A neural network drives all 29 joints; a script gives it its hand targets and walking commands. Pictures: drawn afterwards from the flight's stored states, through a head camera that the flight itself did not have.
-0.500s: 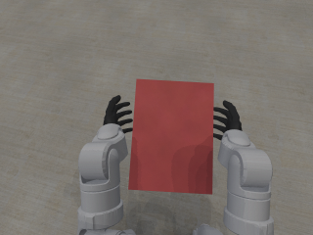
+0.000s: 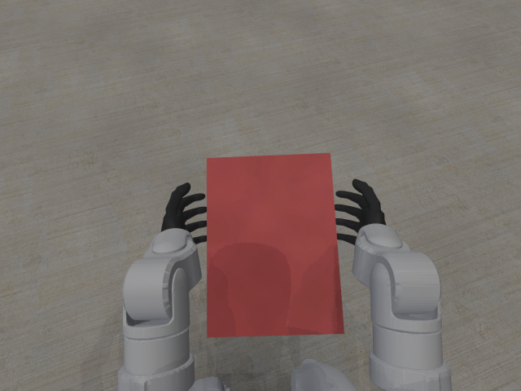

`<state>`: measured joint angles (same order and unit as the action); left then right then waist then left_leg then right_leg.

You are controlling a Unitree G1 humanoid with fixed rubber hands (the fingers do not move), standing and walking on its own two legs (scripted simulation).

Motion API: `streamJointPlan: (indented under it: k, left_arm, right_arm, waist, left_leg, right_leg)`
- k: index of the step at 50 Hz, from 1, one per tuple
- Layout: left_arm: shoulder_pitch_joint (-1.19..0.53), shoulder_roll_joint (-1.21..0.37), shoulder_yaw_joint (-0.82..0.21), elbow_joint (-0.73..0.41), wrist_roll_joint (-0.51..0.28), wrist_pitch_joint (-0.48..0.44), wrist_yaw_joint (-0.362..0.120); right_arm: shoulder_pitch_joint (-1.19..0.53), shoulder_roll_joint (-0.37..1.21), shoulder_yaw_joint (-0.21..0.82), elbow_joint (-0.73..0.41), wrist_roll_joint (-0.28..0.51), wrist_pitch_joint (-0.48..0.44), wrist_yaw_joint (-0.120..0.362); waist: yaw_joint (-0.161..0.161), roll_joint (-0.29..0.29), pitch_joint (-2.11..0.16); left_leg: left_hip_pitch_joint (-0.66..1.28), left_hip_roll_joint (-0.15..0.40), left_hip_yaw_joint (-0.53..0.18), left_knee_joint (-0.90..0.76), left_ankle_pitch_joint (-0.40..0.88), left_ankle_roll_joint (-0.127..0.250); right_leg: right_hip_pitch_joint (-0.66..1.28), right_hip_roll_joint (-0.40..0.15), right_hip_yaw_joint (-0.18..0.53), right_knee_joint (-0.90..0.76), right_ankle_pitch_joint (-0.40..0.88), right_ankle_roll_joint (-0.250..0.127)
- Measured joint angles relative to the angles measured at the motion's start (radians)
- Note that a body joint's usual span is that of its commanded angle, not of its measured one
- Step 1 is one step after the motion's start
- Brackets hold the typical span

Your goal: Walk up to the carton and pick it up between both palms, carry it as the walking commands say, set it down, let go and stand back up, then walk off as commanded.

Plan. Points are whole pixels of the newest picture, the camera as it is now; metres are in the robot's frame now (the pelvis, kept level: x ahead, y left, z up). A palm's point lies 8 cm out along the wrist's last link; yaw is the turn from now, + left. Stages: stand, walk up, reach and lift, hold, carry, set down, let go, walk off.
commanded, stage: carry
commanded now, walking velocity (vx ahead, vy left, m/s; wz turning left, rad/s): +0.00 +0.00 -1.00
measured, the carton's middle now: (271, 244) +0.34 +0.03 -0.02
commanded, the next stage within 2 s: none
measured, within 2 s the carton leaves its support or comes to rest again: neither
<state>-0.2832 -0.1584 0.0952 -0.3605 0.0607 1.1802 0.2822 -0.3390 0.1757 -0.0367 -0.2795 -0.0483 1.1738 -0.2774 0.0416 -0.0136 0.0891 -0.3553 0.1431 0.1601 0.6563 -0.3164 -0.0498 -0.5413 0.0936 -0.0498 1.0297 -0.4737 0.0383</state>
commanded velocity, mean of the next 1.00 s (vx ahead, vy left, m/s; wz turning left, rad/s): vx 0.00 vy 0.00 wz -1.00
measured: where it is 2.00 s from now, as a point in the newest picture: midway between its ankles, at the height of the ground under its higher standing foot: outside the picture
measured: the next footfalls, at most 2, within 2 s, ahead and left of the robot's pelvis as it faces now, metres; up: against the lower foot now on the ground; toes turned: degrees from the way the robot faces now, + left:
right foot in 0.10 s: +0.06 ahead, -0.13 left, +0.00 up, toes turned -8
left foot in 0.50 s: +0.10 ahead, +0.00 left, +0.00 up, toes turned -22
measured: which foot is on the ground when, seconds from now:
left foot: down 0.00-0.10, up 0.12-0.48, down 0.50-0.74, up 0.76-0.98, down 1.00-1.00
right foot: up 0.00-0.08, down 0.10-0.50, up 0.52-0.70, down 0.72-1.00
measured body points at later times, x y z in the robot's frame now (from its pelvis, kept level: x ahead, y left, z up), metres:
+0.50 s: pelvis -0.03 -0.08 +0.00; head +0.03 -0.09 +0.44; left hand +0.32 -0.09 +0.07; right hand +0.20 -0.33 +0.08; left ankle +0.06 +0.02 -0.72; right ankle +0.02 -0.13 -0.72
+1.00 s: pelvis -0.11 -0.11 -0.01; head -0.07 -0.15 +0.43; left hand +0.17 -0.30 +0.05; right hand -0.05 -0.44 +0.06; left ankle +0.00 -0.06 -0.72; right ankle -0.12 -0.22 -0.72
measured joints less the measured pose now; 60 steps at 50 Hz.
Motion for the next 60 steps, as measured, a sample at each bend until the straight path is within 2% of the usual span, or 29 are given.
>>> streamJointPlan:
  k: [4, 5, 6, 8, 9, 13, 18, 23, 24, 25, 26, 27, 28, 30, 32, 35, 36, 37, 38, 40, 41, 44, 47, 50, 52, 53, 55, 57, 60]
  left_arm:
    - [-0.019, -0.005, -0.003, -0.007, -0.046, 0.028, -0.004]
    - [-0.036, -0.010, -0.008, 0.003, -0.050, 0.026, -0.005]
    - [-0.053, -0.016, -0.015, 0.023, -0.047, 0.015, -0.006]
    - [-0.077, -0.024, -0.027, 0.068, -0.031, -0.002, -0.009]
    - [-0.081, -0.026, -0.031, 0.087, -0.024, -0.008, -0.011]
    - [-0.069, -0.021, -0.033, 0.133, -0.004, -0.013, -0.014]
    - [-0.052, -0.016, -0.016, 0.092, 0.014, -0.017, -0.014]
    - [-0.049, -0.015, -0.011, 0.041, 0.021, -0.015, -0.013]
    - [-0.047, -0.014, -0.010, 0.033, 0.021, -0.013, -0.011]
    - [-0.048, -0.014, -0.009, 0.028, 0.019, -0.013, -0.008]
    - [-0.048, -0.014, -0.002, 0.022, 0.017, -0.014, -0.006]
    - [-0.043, -0.012, 0.003, 0.017, 0.011, -0.015, -0.005]
    - [-0.034, -0.010, 0.004, 0.010, 0.006, -0.017, -0.004]
    - [-0.013, -0.004, -0.005, 0.005, 0.000, -0.014, -0.002]
    - [-0.002, 0.000, -0.014, 0.003, -0.015, 0.001, -0.004]
    - [-0.016, -0.004, -0.012, 0.012, -0.035, 0.026, -0.009]
    - [-0.029, -0.008, -0.009, 0.018, -0.036, 0.032, -0.010]
    - [-0.044, -0.012, -0.010, 0.032, -0.033, 0.029, -0.011]
    - [-0.056, -0.017, -0.015, 0.052, -0.028, 0.022, -0.013]
    - [-0.075, -0.024, -0.025, 0.098, -0.008, 0.011, -0.017]
    - [-0.080, -0.025, -0.029, 0.119, 0.001, 0.007, -0.019]
    - [-0.079, -0.025, -0.030, 0.161, 0.015, 0.003, -0.020]
    - [-0.075, -0.023, -0.021, 0.157, 0.035, 0.003, -0.015]
    - [-0.071, -0.022, -0.009, 0.112, 0.041, 0.003, -0.015]
    - [-0.068, -0.021, 0.002, 0.078, 0.041, 0.000, -0.011]
    - [-0.060, -0.018, 0.005, 0.066, 0.040, -0.003, -0.010]
    - [-0.039, -0.011, 0.006, 0.045, 0.038, -0.001, -0.009]
    - [-0.032, -0.009, 0.004, 0.037, 0.027, 0.008, -0.002]
    - [-0.040, -0.011, 0.002, 0.026, -0.004, 0.024, -0.004]
  right_arm:
    - [0.030, -0.010, 0.006, -0.024, -0.032, 0.002, -0.015]
    - [0.035, -0.012, -0.006, -0.035, -0.036, 0.001, -0.018]
    - [0.040, -0.014, -0.021, -0.044, -0.036, -0.005, -0.017]
    - [0.056, -0.018, -0.037, -0.051, -0.033, -0.007, -0.017]
    - [0.060, -0.019, -0.040, -0.047, -0.031, -0.002, -0.022]
    - [0.054, -0.017, -0.050, -0.018, -0.012, 0.019, -0.027]
    - [0.043, -0.014, -0.031, -0.040, 0.018, 0.016, -0.023]
    - [0.044, -0.014, -0.017, -0.052, 0.026, -0.007, -0.014]
    - [0.045, -0.014, -0.015, -0.053, 0.028, -0.006, -0.012]
    - [0.044, -0.014, -0.009, -0.055, 0.035, -0.006, -0.007]
    - [0.040, -0.013, -0.004, -0.052, 0.035, -0.005, -0.008]
    - [0.035, -0.011, -0.002, -0.051, 0.034, -0.002, -0.009]
    - [0.028, -0.009, 0.001, -0.051, 0.030, 0.002, -0.007]
    - [0.026, -0.008, 0.008, -0.041, 0.010, 0.002, 0.000]
    - [0.034, -0.010, 0.014, -0.030, -0.013, 0.006, -0.002]
    - [0.048, -0.015, 0.008, -0.040, -0.027, 0.020, -0.001]
    - [0.052, -0.016, 0.004, -0.049, -0.028, 0.025, -0.002]
    - [0.052, -0.017, -0.004, -0.054, -0.030, 0.025, -0.003]
    - [0.054, -0.018, -0.016, -0.055, -0.031, 0.022, -0.002]
    - [0.059, -0.018, -0.033, -0.046, -0.033, 0.021, -0.004]
    - [0.055, -0.017, -0.039, -0.037, -0.033, 0.026, -0.009]
    - [0.040, -0.014, -0.057, -0.010, -0.025, 0.038, -0.016]
    - [0.027, -0.010, -0.058, -0.007, -0.002, 0.041, -0.013]
    - [0.021, -0.008, -0.048, -0.021, 0.016, 0.024, -0.009]
    - [0.017, -0.006, -0.037, -0.018, 0.023, 0.006, -0.002]
    - [0.016, -0.005, -0.029, -0.013, 0.023, 0.002, 0.002]
    - [0.013, -0.004, -0.014, -0.005, 0.013, 0.001, 0.012]
    - [0.017, -0.006, -0.003, 0.002, -0.003, 0.000, 0.017]
    - [0.027, -0.009, -0.003, -0.004, -0.028, 0.001, 0.008]
  waist:
    - [0.034, 0.059, -0.035]
    - [0.037, 0.079, -0.044]
    - [0.029, 0.104, -0.045]
    - [0.008, 0.080, -0.046]
    - [-0.004, 0.062, -0.044]
    - [-0.059, 0.025, -0.029]
    - [-0.100, 0.006, 0.008]
    - [-0.084, -0.024, 0.012]
    - [-0.077, -0.031, 0.006]
    - [-0.071, -0.042, 0.001]
    - [-0.062, -0.062, 0.004]
    - [-0.048, -0.069, 0.003]
    - [-0.033, -0.060, 0.000]
    - [-0.004, -0.026, -0.004]
    - [0.018, 0.007, -0.017]
    - [0.033, 0.045, -0.037]
    - [0.031, 0.052, -0.047]
    - [0.029, 0.072, -0.053]
    - [0.016, 0.090, -0.054]
    - [-0.015, 0.069, -0.055]
    - [-0.029, 0.058, -0.049]
    - [-0.073, 0.036, -0.029]
    - [-0.108, 0.010, -0.008]
    - [-0.118, -0.020, 0.005]
    - [-0.102, -0.070, 0.015]
    - [-0.088, -0.077, 0.010]
    - [-0.053, -0.051, -0.005]
    - [-0.020, -0.022, -0.015]
    - [0.017, 0.014, -0.038]
  left_leg:
    - [0.013, 0.088, 0.053, 0.038, -0.029, -0.047]
    - [-0.007, 0.118, 0.046, 0.087, -0.050, -0.058]
    - [-0.037, 0.142, 0.013, 0.152, -0.091, -0.065]
    - [-0.104, 0.085, -0.063, 0.303, -0.258, -0.082]
    - [-0.129, 0.049, -0.086, 0.370, -0.292, -0.089]
    - [-0.189, -0.046, -0.118, 0.470, -0.249, -0.087]
    - [-0.204, -0.098, -0.133, 0.375, -0.161, -0.071]
    - [-0.133, -0.128, -0.144, 0.145, -0.116, -0.025]
    - [-0.100, -0.128, -0.138, 0.069, -0.099, -0.010]
    - [-0.073, -0.125, -0.130, -0.004, -0.025, 0.011]
    - [-0.057, -0.119, -0.111, -0.045, 0.077, 0.025]
    - [-0.051, -0.107, -0.087, -0.049, 0.103, 0.031]
    - [-0.049, -0.085, -0.061, -0.040, 0.093, 0.032]
    - [-0.029, -0.039, -0.013, -0.032, 0.061, 0.024]
    - [-0.010, 0.006, 0.029, -0.028, 0.046, 0.009]
    - [-0.011, 0.078, 0.068, 0.033, 0.013, -0.022]
    - [-0.026, 0.104, 0.071, 0.077, -0.008, -0.035]
    - [-0.047, 0.138, 0.060, 0.128, -0.032, -0.046]
    - [-0.072, 0.153, 0.026, 0.179, -0.077, -0.048]
    - [-0.132, 0.092, -0.048, 0.308, -0.241, -0.069]
    - [-0.155, 0.058, -0.071, 0.370, -0.271, -0.077]
    - [-0.188, -0.019, -0.097, 0.437, -0.245, -0.082]
    - [-0.174, -0.069, -0.101, 0.348, -0.181, -0.067]
    - [-0.110, -0.110, -0.101, 0.158, -0.143, -0.039]
    - [-0.070, -0.122, -0.080, 0.054, 0.011, 0.028]
    - [-0.064, -0.104, -0.058, 0.040, 0.033, 0.043]
    - [-0.053, -0.048, -0.011, 0.032, 0.022, 0.045]
    - [-0.029, 0.001, 0.032, 0.017, 0.015, 0.031]
    - [-0.014, 0.066, 0.081, 0.021, 0.011, 0.004]
  right_leg:
    - [0.120, -0.084, 0.004, -0.290, 0.074, -0.002]
    - [0.140, -0.077, -0.002, -0.349, 0.145, -0.018]
    - [0.133, -0.052, -0.017, -0.334, 0.163, -0.050]
    - [0.099, -0.048, -0.006, -0.277, 0.132, -0.096]
    - [0.091, -0.047, 0.007, -0.265, 0.127, -0.108]
    - [0.090, -0.008, 0.060, -0.286, 0.152, -0.131]
    - [0.099, 0.068, 0.117, -0.344, 0.217, -0.151]
    - [0.103, 0.133, 0.183, -0.417, 0.292, -0.159]
    - [0.101, 0.147, 0.197, -0.431, 0.307, -0.156]
    - [0.096, 0.157, 0.208, -0.437, 0.319, -0.142]
    - [0.088, 0.155, 0.210, -0.415, 0.295, -0.099]
    - [0.063, 0.142, 0.181, -0.330, 0.201, -0.047]
    - [0.025, 0.121, 0.133, -0.201, 0.104, -0.012]
    - [-0.012, 0.049, 0.057, -0.019, 0.026, 0.009]
    - [0.005, -0.030, 0.028, -0.022, 0.014, 0.012]
    - [0.086, -0.099, 0.038, -0.196, 0.020, 0.001]
    - [0.123, -0.109, 0.047, -0.272, 0.049, -0.005]
    - [0.124, -0.094, 0.036, -0.292, 0.119, -0.021]
    - [0.110, -0.071, 0.027, -0.266, 0.134, -0.040]
    - [0.070, -0.063, 0.040, -0.213, 0.118, -0.063]
    - [0.060, -0.058, 0.053, -0.206, 0.118, -0.070]
    - [0.046, -0.028, 0.091, -0.227, 0.153, -0.076]
    - [0.035, 0.013, 0.126, -0.266, 0.202, -0.089]
    - [0.025, 0.058, 0.160, -0.310, 0.256, -0.094]
    - [0.023, 0.073, 0.196, -0.325, 0.267, -0.087]
    - [0.008, 0.070, 0.175, -0.285, 0.191, -0.061]
    - [-0.043, 0.038, 0.076, -0.106, 0.048, -0.022]
    - [-0.047, -0.017, 0.018, -0.008, 0.007, -0.012]
    - [0.016, -0.088, -0.001, -0.090, 0.005, -0.007]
